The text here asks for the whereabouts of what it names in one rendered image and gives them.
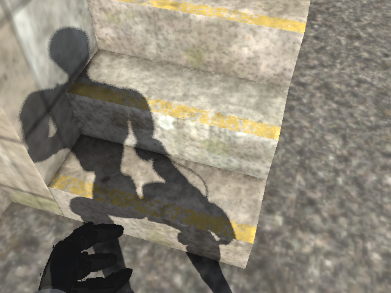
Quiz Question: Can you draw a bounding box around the left robot hand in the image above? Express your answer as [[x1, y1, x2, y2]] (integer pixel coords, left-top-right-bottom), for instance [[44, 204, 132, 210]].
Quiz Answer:
[[38, 222, 133, 293]]

